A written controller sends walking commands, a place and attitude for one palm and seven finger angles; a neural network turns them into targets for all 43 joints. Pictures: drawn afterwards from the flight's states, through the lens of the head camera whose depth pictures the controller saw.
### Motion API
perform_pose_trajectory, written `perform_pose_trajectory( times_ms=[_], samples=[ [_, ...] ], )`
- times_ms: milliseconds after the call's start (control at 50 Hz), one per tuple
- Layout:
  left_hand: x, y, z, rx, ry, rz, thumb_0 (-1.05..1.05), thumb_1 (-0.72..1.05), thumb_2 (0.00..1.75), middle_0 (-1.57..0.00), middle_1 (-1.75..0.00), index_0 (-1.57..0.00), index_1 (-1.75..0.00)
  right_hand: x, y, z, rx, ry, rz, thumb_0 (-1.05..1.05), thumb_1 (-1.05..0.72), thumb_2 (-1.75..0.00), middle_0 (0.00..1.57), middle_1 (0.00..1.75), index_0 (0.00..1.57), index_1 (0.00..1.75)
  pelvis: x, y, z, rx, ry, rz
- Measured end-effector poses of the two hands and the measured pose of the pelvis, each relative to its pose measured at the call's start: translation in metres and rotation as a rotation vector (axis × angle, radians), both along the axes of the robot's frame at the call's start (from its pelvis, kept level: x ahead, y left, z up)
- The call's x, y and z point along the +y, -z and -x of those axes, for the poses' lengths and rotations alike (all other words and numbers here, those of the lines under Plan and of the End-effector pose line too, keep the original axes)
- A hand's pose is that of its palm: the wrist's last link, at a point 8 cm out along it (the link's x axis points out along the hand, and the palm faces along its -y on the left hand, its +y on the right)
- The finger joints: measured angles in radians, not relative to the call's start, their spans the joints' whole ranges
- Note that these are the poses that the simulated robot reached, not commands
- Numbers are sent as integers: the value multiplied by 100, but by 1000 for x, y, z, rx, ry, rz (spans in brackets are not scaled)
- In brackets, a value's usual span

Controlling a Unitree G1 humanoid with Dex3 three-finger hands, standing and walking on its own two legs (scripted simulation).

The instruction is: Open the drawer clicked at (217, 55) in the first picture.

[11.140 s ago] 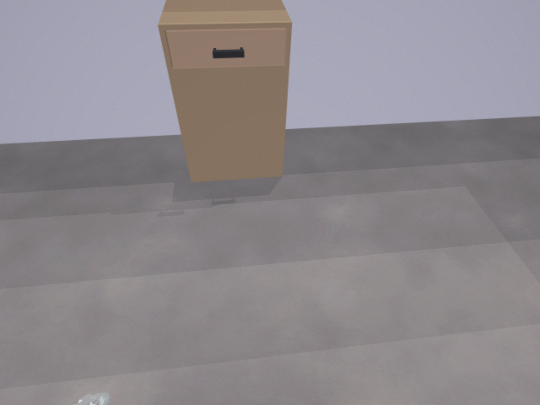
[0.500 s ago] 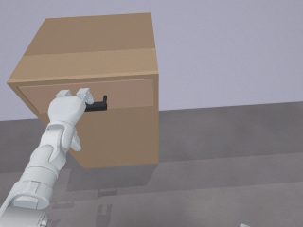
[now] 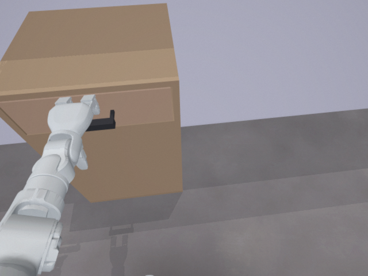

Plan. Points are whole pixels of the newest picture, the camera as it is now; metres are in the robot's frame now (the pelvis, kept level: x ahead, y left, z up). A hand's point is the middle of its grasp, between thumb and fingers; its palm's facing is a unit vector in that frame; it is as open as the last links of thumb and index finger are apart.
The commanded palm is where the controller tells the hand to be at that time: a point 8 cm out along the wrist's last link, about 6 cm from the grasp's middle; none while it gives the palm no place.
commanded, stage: move the hooked fingers above the handle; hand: left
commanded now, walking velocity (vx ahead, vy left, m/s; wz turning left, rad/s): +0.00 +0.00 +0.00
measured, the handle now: (93, 119) +0.53 +0.27 -0.03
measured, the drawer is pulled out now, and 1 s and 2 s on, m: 0.00 0.00 0.00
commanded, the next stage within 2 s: none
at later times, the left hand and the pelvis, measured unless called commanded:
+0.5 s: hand (89, 120) +0.48 +0.25 +0.02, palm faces -0.09 -0.02 -1.00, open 13.7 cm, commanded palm +0.47 +0.25 +0.08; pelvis +0.00 +0.00 -0.01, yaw -2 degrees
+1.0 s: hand (87, 119) +0.49 +0.25 +0.03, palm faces -0.03 -0.03 -1.00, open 13.6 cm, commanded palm +0.47 +0.25 +0.08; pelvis -0.01 +0.02 -0.01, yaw -1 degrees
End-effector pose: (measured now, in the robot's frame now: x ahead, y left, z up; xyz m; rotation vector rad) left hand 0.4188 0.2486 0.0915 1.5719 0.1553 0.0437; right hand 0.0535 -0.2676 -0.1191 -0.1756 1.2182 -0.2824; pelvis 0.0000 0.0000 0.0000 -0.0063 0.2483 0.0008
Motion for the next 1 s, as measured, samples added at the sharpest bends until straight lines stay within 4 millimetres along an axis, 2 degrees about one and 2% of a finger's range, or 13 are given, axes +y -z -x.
perform_pose_trajectory(
  times_ms=[200, 320, 460, 660, 780, 1000],
  samples=[
    [-13, 6, -29, -18, 29, 7, 0, -49, 30, -32, -121, -32, -120, -8, 4, 40, 93, 45, 29, 0, -91, -89, 20, 30, 21, 29, -2, 7, 4, 56, 1, 7],
    [-10, 11, -49, -10, -20, -1, 0, -49, 30, -32, -121, -32, -120, -6, 5, 66, 149, 86, 30, 0, -91, -89, 20, 30, 21, 29, 0, 11, 5, 90, 11, 10],
    [-8, 10, -49, 2, -9, 12, 0, -49, 30, -32, -121, -34, -122, 2, 7, 87, 202, 109, 16, 0, -91, -89, 20, 30, 21, 29, 3, 11, 4, 99, 21, 13],
    [15, 16, -43, 22, -11, 3, 0, -49, 30, -32, -121, -32, -120, 9, 4, 86, 190, 105, 30, 0, -91, -89, 20, 30, 21, 29, 11, 12, 7, 104, 22, 22],
    [8, 18, -39, -13, 33, 32, 0, -49, 30, -32, -121, -32, -120, 13, 4, 76, 182, 78, 31, 0, -91, -89, 20, 30, 21, 29, 16, 13, 7, 100, 11, 29],
    [1, 12, -48, -42, -10, 24, 0, -49, 30, -34, -121, -35, -123, 20, 7, 58, 132, 61, 8, 0, -91, -89, 20, 30, 21, 29, 18, 13, 6, 98, 12, 28]
  ],
)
